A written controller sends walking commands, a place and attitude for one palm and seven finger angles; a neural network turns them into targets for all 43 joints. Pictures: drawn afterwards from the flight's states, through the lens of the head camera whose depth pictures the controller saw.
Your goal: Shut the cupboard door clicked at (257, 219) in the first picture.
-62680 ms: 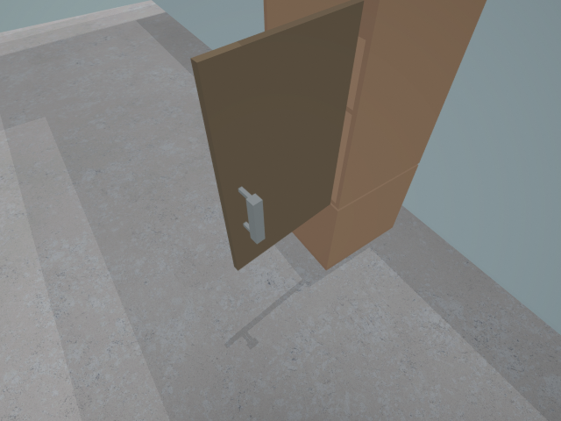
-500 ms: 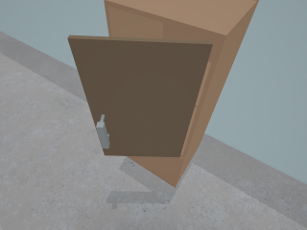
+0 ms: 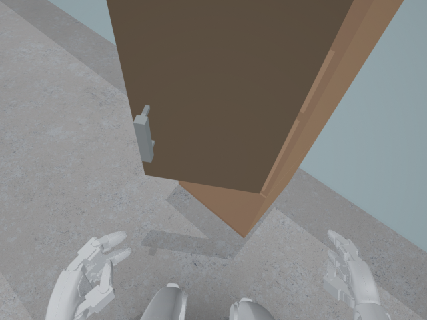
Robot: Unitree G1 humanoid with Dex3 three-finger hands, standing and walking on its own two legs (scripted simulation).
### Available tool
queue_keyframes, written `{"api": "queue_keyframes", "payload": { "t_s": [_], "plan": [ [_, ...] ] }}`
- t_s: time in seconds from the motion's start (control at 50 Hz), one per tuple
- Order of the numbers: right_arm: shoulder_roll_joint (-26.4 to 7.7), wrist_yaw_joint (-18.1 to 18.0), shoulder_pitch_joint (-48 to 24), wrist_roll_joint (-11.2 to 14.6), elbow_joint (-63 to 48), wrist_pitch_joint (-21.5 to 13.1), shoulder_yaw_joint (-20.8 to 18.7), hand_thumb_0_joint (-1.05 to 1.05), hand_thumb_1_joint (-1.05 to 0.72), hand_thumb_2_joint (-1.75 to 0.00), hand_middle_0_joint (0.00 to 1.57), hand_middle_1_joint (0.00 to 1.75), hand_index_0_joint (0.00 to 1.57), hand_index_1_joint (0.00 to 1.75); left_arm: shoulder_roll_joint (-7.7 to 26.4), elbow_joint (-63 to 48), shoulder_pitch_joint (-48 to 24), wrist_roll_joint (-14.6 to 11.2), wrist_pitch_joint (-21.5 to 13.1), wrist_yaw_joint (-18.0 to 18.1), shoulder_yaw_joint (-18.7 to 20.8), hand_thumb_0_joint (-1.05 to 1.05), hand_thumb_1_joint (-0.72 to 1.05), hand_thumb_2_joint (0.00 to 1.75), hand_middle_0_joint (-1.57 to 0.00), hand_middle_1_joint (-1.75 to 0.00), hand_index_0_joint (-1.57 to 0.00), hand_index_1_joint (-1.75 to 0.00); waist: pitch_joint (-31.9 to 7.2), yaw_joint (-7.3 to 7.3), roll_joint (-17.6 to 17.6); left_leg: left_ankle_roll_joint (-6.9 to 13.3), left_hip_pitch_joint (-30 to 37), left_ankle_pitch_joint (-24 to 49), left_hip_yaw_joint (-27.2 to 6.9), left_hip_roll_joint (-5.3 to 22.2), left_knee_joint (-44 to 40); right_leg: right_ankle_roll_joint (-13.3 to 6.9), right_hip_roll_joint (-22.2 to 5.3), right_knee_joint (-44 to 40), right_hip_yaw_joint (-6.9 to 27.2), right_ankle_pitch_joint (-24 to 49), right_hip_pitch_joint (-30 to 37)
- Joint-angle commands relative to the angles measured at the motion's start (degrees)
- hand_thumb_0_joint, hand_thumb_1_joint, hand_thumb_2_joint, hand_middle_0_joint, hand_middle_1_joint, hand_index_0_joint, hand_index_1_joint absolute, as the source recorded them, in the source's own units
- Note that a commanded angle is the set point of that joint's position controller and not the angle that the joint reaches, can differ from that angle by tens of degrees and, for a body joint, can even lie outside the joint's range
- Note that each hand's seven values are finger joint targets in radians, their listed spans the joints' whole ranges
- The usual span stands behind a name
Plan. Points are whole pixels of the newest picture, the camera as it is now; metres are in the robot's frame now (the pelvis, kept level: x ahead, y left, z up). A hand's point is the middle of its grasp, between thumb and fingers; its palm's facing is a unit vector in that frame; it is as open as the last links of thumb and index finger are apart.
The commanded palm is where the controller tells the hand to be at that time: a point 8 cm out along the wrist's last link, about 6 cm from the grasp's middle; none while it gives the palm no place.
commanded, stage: raise the hand and make a fist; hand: left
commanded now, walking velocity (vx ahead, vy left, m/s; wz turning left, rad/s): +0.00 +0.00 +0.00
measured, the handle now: (147, 134) +0.51 +0.21 -0.01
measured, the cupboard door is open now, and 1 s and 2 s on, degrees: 33 33 33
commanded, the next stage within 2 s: bring the fist close to the handle in 1.48 s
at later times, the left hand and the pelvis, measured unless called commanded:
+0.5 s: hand (96, 251) +0.21 +0.21 +0.04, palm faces +0.09 -0.99 -0.05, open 3.8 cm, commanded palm +0.18 +0.25 +0.03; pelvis +0.01 +0.01 -0.01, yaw -1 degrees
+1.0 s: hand (101, 255) +0.21 +0.21 +0.01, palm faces -0.05 -1.00 -0.01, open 3.1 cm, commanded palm +0.20 +0.27 +0.03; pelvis +0.00 +0.03 -0.02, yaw -1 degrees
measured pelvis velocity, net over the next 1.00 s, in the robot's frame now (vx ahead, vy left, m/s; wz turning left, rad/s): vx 0.00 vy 0.03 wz -0.01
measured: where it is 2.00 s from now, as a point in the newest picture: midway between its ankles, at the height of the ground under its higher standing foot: outside the picture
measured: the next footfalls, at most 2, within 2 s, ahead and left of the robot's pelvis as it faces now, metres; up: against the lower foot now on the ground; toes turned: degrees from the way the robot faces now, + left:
none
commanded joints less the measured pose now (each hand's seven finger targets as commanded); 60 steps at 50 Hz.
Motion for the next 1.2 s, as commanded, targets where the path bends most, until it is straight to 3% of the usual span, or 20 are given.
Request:
{"api": "queue_keyframes", "payload": {
  "t_s": [0.0, 0.06, 0.12, 0.18, 0.22, 0.26, 0.3, 0.34, 0.4, 0.46, 0.52, 0.6, 0.64, 0.72, 0.8, 0.86, 0.94, 1.0, 1.1, 1.18],
  "plan": [
    [-5.48, -1.29, -1.97, -0.63, -8.00, -3.88, -1.15, 0.00, -0.90, -0.90, 0.20, 0.30, 0.20, 0.30, 10.63, -41.37, -11.42, -4.17, -12.71, 2.69, 5.11, 0.00, 0.90, 0.90, -0.60, -0.74, -0.60, -0.74, -21.07, -0.41, 18.58, -0.79, 11.58, 11.29, -5.41, -0.08, -4.08, 0.81, 0.70, -7.56, 9.09, 9.07, 0.53],
    [-6.05, -2.28, -0.92, -0.57, -4.55, -4.80, -0.64, 0.00, -0.90, -0.90, 0.20, 0.30, 0.20, 0.30, 6.15, -38.04, -9.27, -4.56, -13.84, 0.20, -1.08, 0.00, 0.90, 0.90, -0.66, -0.80, -0.66, -0.80, -16.64, -4.20, 14.36, -0.11, 8.40, 12.87, -6.20, 0.67, 0.12, 1.39, 1.05, -7.46, 9.30, 11.30, -3.21],
    [-6.74, -3.55, 0.32, 0.25, -3.57, -4.21, -0.35, 0.00, -0.90, -0.90, 0.20, 0.30, 0.20, 0.30, 5.77, -26.03, -6.95, -4.31, -8.02, -4.43, -1.98, 0.00, 0.90, 0.90, -0.71, -0.86, -0.71, -0.86, -11.45, -6.28, 6.50, 0.25, -0.43, 9.02, -6.18, 0.75, 3.14, 2.80, 0.70, -9.04, 10.11, 9.53, -2.87],
    [-6.68, -4.39, -0.53, 2.34, -6.41, -1.70, -0.81, 0.00, -0.90, -0.90, 0.20, 0.30, 0.20, 0.30, 7.16, -15.42, 1.03, -4.41, 4.85, -7.84, 1.00, 0.00, 0.90, 0.90, -0.77, -0.92, -0.77, -0.92, -11.15, -2.70, -2.93, 0.40, -5.30, 6.90, -4.90, 0.41, 0.79, 4.06, -0.64, -13.38, 12.01, 4.96, 4.08],
    [-6.19, -4.55, -1.46, 2.89, -9.09, 0.26, -0.59, 0.00, -0.90, -0.90, 0.20, 0.30, 0.20, 0.30, 10.17, -16.63, 2.97, -5.88, 11.93, -8.11, 6.36, 0.00, 0.90, 0.90, -0.81, -0.96, -0.81, -0.96, -17.48, 1.09, -3.45, 0.15, -5.18, 10.03, -4.13, -0.42, -0.12, 5.32, -2.47, -13.75, 14.35, 10.36, 13.02],
    [-4.74, -4.59, -2.19, 2.57, -10.25, 1.55, -0.53, 0.00, -0.90, -0.90, 0.20, 0.30, 0.20, 0.30, 12.03, -22.37, 2.96, -6.89, 14.23, -5.16, 11.57, 0.00, 0.90, 0.90, -0.84, -1.00, -0.84, -1.00, -21.33, 3.15, -1.86, -0.39, -2.94, 13.45, -4.59, -0.42, -1.45, 6.31, -3.18, -12.53, 14.38, 19.30, 17.48],
    [-3.13, -4.50, -2.31, 1.75, -9.63, 1.99, -0.20, 0.00, -0.90, -0.90, 0.20, 0.30, 0.20, 0.30, 13.15, -26.85, 1.90, -7.16, 11.49, -0.22, 15.33, 0.00, 0.90, 0.90, -0.88, -1.04, -0.88, -1.04, -21.77, 4.23, 0.94, -0.82, -2.15, 15.66, -4.71, 0.01, -1.55, 6.35, -2.68, -10.32, 13.79, 26.04, 18.82],
    [-1.95, -4.05, -0.71, 1.08, -8.20, 1.36, -0.29, 0.00, -0.90, -0.90, 0.20, 0.30, 0.20, 0.30, 10.22, -29.26, 2.09, -6.59, 6.24, 2.98, 13.27, 0.00, 0.90, 0.90, -0.92, -1.08, -0.92, -1.08, -20.17, 3.54, 3.18, -1.31, 0.14, 17.83, -4.74, 0.43, -2.92, 4.89, -1.92, -8.35, 11.36, 30.34, 16.64],
    [-3.12, -3.39, -0.18, 0.28, -6.19, 0.47, 0.03, 0.00, -0.90, -0.90, 0.20, 0.30, 0.20, 0.30, 6.87, -29.58, -1.85, -4.04, -1.59, 3.57, 6.07, 0.00, 0.90, 0.90, -0.97, -1.14, -0.97, -1.14, -15.01, -0.05, 6.45, -0.79, 1.92, 17.27, -5.16, 0.79, -2.37, 3.10, 0.04, -5.74, 7.51, 22.77, 5.41],
    [-5.12, -3.38, 0.56, 0.16, -5.50, -0.27, -0.22, 0.00, -0.90, -0.90, 0.20, 0.30, 0.20, 0.30, 3.79, -22.65, -1.96, -3.40, -4.48, 0.44, 0.05, 0.00, 0.90, 0.90, -1.02, -1.20, -1.02, -1.20, -9.86, -3.12, 6.19, -0.84, 0.25, 10.24, -6.16, 0.79, -2.05, 2.43, 0.54, -6.65, 6.04, 10.26, -2.67],
    [-6.89, -3.95, 1.05, 0.99, -6.90, -0.52, -0.56, 0.00, -0.90, -0.90, 0.20, 0.30, 0.20, 0.30, 5.93, -19.58, -1.88, -3.93, -2.73, -2.66, 0.19, 0.00, 0.90, 0.90, -1.08, -1.26, -1.08, -1.26, -10.25, -2.58, 4.49, -0.40, -0.82, 4.77, -6.58, 0.73, -3.26, 2.00, 0.53, -8.62, 6.54, 1.37, -3.65],
    [-6.93, -4.37, 0.47, 1.09, -9.00, -0.15, -0.77, 0.00, -0.90, -0.90, 0.20, 0.30, 0.20, 0.30, 13.44, -28.71, -2.58, -4.79, -0.81, -0.66, 8.10, 0.00, 0.90, 0.90, -1.15, -1.34, -1.15, -1.34, -20.06, 1.75, 10.09, -0.73, 4.72, 8.96, -6.86, 0.54, -6.02, 1.21, 1.22, -5.92, 4.80, 6.38, 0.88],
    [-5.84, -4.06, 0.18, 0.89, -9.69, 0.55, -0.59, 0.00, -0.90, -0.90, 0.20, 0.30, 0.20, 0.30, 11.49, -32.45, -0.63, -5.31, -0.78, 1.94, 8.24, 0.00, 0.90, 0.90, -1.19, -1.38, -1.19, -1.38, -21.35, 2.62, 11.73, -1.50, 8.85, 11.82, -7.48, 0.65, -8.02, 1.14, 1.39, -5.04, 3.09, 9.44, 1.17],
    [-5.70, -3.41, 0.37, 0.44, -9.24, 2.15, -0.15, 0.00, -0.90, -0.90, 0.20, 0.30, 0.20, 0.30, 6.73, -29.62, 0.27, -3.92, 0.03, 5.71, 4.38, 0.00, 0.90, 0.90, -1.26, -1.46, -1.26, -1.46, -15.35, 0.30, 11.65, -2.36, 9.54, 10.68, -8.94, 1.36, -9.23, 1.40, 1.97, -4.93, 1.10, 8.81, -3.00],
    [-7.20, -3.40, 1.37, 0.73, -9.53, 3.19, 0.48, 0.00, -0.90, -0.90, 0.20, 0.30, 0.20, 0.30, 4.07, -19.96, -2.05, -1.12, 3.33, 3.30, -1.47, 0.00, 0.90, 0.90, -1.30, -1.50, -1.30, -1.50, -6.88, -3.08, 5.78, -1.64, 3.52, 0.62, -10.34, 1.50, -10.28, 1.67, 1.97, -6.84, 0.92, 3.78, -5.89],
    [-8.15, -3.87, 1.72, 0.97, -10.46, 2.74, 0.69, 0.00, -0.90, -0.90, 0.20, 0.30, 0.20, 0.30, 7.49, -20.61, -6.69, -1.00, 4.10, 1.02, -0.14, 0.00, 0.90, 0.90, -1.30, -1.50, -1.30, -1.50, -8.36, -2.94, 5.46, -1.59, 3.34, -2.81, -10.84, 1.33, -10.61, 1.71, 1.67, -7.44, 1.57, 1.97, -5.66],
    [-7.42, -3.94, 1.65, 0.28, -10.61, 1.88, 0.94, 0.00, -0.90, -0.90, 0.20, 0.30, 0.20, 0.30, 12.00, -29.54, -10.23, -2.87, 0.82, 1.92, 5.84, 0.00, 0.90, 0.90, -1.30, -1.50, -1.30, -1.50, -17.19, 0.02, 12.92, -3.33, 10.99, 5.24, -11.51, 1.38, -10.57, 0.88, 1.78, -4.85, 1.39, 6.31, -4.57],
    [-6.92, -3.44, 1.72, -0.14, -9.85, 1.70, 1.09, 0.00, -0.90, -0.90, 0.20, 0.30, 0.20, 0.30, 12.25, -30.90, -7.99, -3.76, -1.38, 3.73, 7.66, 0.00, 0.90, 0.90, -1.30, -1.50, -1.30, -1.50, -18.46, 0.94, 14.96, -4.10, 12.89, 9.81, -11.61, 1.53, -10.18, 0.68, 2.18, -3.91, 1.11, 8.09, -4.83],
    [-7.50, -2.72, 2.01, 0.50, -9.55, 2.92, 0.91, 0.00, -0.90, -0.90, 0.20, 0.30, 0.20, 0.30, 6.60, -19.99, -3.52, -2.69, 2.88, 2.00, 1.94, 0.00, 0.90, 0.90, -1.30, -1.50, -1.30, -1.50, -12.24, -1.32, 9.39, -2.95, 6.75, 5.69, -10.82, 1.40, -10.18, 1.29, 2.07, -5.82, 0.89, 6.83, -4.42],
    [-8.14, -3.29, 2.49, 1.23, -10.68, 3.08, 0.57, 0.00, -0.90, -0.90, 0.20, 0.30, 0.20, 0.30, 8.45, -21.13, -5.75, -3.00, 6.05, -0.08, 2.38, 0.00, 0.90, 0.90, -1.30, -1.50, -1.30, -1.50, -13.61, -1.64, 5.88, -1.84, 5.09, 5.50, -9.42, 0.94, -9.36, 1.62, 1.77, -7.54, 1.81, 7.17, -1.14]
  ]
}}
